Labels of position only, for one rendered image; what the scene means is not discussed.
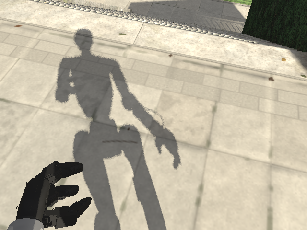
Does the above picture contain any robot left hand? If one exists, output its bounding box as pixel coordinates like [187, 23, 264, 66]
[16, 161, 92, 229]

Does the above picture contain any left robot forearm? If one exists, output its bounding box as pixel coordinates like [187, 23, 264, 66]
[7, 218, 44, 230]

